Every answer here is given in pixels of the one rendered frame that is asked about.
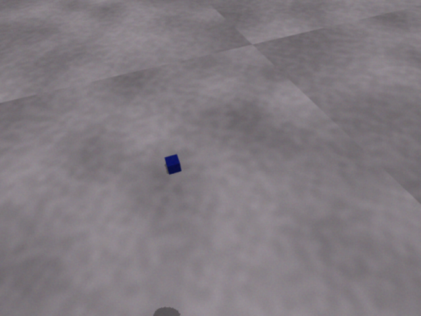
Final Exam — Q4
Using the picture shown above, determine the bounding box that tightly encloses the cube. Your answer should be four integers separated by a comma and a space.
165, 154, 182, 174

